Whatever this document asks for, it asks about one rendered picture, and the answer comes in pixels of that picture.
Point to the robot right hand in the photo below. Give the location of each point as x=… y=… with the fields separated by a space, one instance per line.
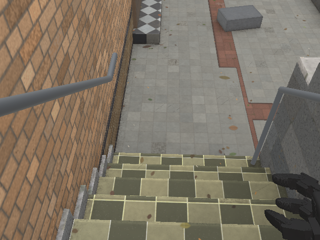
x=297 y=229

